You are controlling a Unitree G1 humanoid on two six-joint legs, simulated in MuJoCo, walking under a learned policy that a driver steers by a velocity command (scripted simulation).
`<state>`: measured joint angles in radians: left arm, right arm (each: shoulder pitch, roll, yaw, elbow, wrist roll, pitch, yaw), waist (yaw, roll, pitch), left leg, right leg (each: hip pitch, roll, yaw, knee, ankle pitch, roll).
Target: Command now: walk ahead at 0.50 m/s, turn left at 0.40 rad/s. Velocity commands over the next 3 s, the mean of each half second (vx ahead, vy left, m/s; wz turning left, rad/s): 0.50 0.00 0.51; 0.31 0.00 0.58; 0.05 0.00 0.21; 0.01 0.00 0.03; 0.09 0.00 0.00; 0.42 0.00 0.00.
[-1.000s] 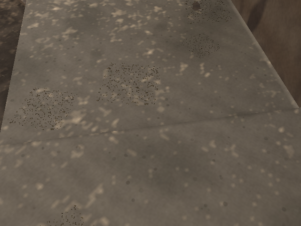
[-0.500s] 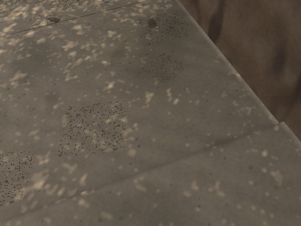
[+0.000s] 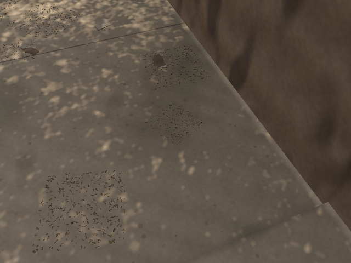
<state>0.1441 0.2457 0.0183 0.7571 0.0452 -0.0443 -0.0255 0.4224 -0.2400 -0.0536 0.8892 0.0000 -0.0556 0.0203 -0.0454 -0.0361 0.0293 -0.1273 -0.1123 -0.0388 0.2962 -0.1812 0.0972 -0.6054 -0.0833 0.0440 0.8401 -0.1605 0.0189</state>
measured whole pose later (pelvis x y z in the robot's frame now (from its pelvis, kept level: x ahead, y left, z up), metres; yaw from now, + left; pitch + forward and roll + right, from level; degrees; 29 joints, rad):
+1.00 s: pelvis +0.44 +0.09 -0.01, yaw +35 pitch +0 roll +0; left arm 0.18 0.28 0.04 0.76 0.03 -0.02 0.02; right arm 0.28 -0.26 -0.06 0.82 0.00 -0.04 0.01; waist -0.03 -0.04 0.12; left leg -0.25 -0.12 0.00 0.41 0.14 0.19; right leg -0.58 -0.09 0.04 0.95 -0.21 0.03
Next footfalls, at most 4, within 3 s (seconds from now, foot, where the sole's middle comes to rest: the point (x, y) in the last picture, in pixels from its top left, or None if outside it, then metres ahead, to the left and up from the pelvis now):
0.20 right None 0.27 -0.13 -0.78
0.72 left None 0.45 0.17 -0.80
1.20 right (149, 225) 0.65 0.09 -0.82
1.50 left None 0.42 0.18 -0.78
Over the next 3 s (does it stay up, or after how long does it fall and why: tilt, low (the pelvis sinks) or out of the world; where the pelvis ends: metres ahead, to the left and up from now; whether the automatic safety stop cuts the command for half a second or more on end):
stays up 0.71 0.28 -0.06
